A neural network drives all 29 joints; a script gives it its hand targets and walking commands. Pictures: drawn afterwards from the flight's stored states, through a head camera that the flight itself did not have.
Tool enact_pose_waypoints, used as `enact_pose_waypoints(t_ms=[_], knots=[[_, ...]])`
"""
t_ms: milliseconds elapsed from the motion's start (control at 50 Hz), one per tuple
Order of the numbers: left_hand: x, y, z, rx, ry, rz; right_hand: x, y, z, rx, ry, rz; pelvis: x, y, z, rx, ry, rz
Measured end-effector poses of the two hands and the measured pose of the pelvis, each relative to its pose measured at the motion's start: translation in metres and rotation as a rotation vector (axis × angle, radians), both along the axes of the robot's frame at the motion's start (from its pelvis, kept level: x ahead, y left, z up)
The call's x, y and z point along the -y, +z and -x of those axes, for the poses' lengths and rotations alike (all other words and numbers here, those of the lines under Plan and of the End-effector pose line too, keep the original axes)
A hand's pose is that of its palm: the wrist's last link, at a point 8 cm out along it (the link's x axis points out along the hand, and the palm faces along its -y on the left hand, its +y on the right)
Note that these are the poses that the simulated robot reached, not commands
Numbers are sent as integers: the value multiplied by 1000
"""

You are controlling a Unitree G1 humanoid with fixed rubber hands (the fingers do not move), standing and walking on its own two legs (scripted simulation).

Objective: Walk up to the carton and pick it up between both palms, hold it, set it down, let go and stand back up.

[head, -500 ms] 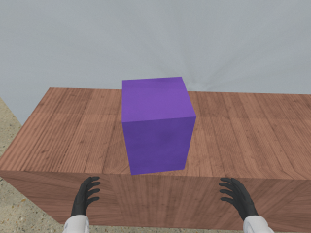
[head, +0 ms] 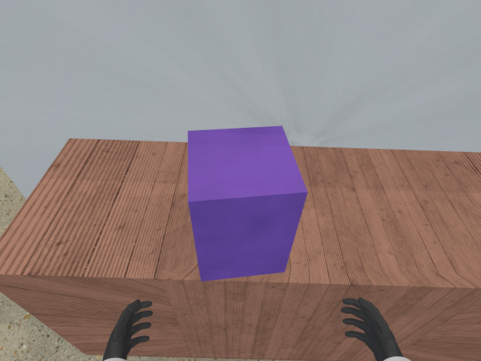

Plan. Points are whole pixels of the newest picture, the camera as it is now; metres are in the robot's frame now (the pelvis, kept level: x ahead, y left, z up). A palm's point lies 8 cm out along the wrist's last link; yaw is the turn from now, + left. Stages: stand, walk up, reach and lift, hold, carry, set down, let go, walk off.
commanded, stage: set down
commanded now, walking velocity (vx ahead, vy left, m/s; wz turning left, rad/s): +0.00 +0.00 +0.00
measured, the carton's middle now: (239, 206) +0.41 +0.03 +0.01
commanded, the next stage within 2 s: let go in 0.48 s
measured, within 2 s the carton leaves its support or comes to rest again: neither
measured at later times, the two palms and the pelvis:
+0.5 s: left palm out of the picture +0.15 +0.24 -0.08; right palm out of the picture +0.14 -0.22 -0.08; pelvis -0.01 +0.01 +0.00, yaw +0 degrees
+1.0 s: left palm out of the picture +0.14 +0.23 -0.08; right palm out of the picture +0.13 -0.23 -0.07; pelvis -0.02 +0.00 +0.00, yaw +0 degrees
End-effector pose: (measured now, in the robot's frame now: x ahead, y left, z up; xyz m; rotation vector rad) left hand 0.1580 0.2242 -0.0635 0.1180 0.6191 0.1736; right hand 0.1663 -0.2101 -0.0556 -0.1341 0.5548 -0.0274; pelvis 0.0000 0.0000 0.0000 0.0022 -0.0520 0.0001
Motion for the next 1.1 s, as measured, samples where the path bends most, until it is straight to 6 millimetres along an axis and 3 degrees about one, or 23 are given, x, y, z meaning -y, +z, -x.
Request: enact_pose_waypoints(t_ms=[60,220,360,720,1000,1100], knots=[[-2,-19,17,-147,-21,8,3,-14,13,-92,-14,40,-1,0,0,-1,-3,1],[-20,-15,25,-182,-21,-39,1,-27,26,-144,-15,41,-4,-1,5,-13,1,3],[-23,-15,20,-217,-46,-40,2,-26,23,-137,-33,50,-6,-1,10,-12,-1,3],[-8,-15,13,-193,-70,-28,18,-19,27,-123,-51,72,-4,-2,17,5,-6,1],[-7,-15,21,-190,-62,-27,19,-19,35,-132,-48,71,-3,-4,24,0,-6,-2],[-18,-21,36,-169,-52,-50,29,-33,51,-229,-94,107,-5,-7,23,-16,5,10]])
